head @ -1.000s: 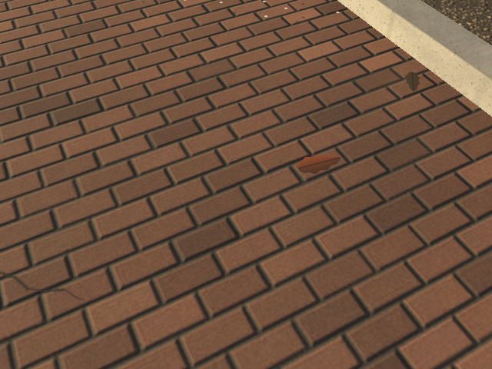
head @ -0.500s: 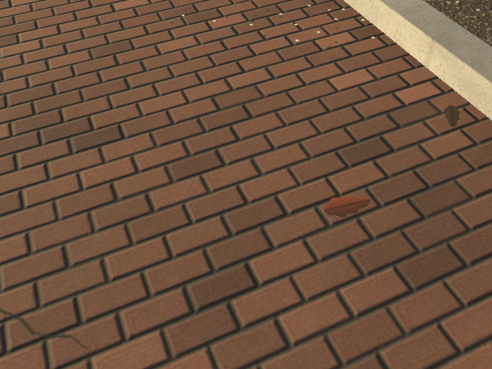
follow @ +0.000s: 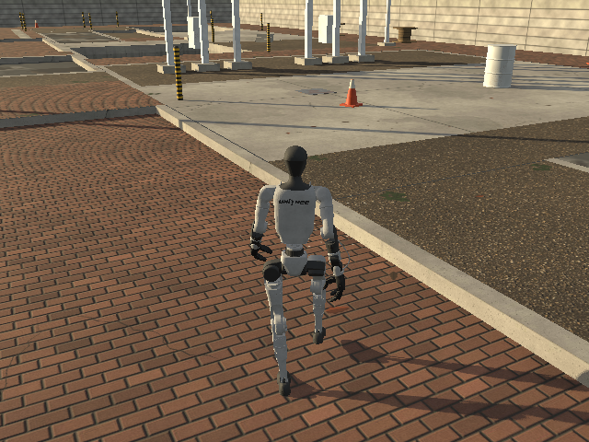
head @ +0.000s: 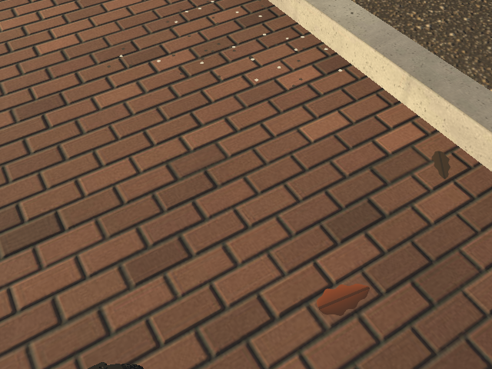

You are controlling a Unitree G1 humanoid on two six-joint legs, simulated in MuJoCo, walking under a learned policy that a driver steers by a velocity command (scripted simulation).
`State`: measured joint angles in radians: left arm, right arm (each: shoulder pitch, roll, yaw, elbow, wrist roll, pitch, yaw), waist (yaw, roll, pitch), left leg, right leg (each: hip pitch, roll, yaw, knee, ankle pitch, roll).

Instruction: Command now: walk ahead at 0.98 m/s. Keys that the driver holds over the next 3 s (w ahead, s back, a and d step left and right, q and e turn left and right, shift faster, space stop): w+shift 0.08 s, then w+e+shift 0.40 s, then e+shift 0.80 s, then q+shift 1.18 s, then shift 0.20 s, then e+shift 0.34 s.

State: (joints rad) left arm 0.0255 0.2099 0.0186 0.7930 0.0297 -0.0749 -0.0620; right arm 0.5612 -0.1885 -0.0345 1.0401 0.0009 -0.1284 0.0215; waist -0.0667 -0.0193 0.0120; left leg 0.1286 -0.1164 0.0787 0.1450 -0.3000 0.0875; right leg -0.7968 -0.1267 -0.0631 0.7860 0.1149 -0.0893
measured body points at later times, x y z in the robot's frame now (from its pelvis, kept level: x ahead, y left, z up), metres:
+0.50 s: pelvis +0.49 -0.02 +0.00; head +0.52 -0.03 +0.45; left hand +0.45 +0.25 -0.13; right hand +0.72 -0.27 -0.05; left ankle +0.74 +0.10 -0.69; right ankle +0.32 -0.07 -0.73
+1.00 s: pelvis +0.78 -0.08 -0.02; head +0.80 -0.13 +0.43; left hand +1.13 +0.00 -0.08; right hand +0.69 -0.39 -0.14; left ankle +0.78 +0.07 -0.72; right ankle +0.83 -0.21 -0.74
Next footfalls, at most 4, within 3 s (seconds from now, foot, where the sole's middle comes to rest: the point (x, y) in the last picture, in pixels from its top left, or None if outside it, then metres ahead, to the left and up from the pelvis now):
0.14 right None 0.36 -0.07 -0.77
0.58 left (220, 266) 0.81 0.06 -0.77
0.98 right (313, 246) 0.86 -0.23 -0.77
1.40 left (268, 204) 1.04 -0.11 -0.77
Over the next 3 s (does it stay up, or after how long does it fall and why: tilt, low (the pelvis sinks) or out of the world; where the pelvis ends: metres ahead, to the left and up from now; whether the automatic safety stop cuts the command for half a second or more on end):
stays up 0.97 -0.09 0.00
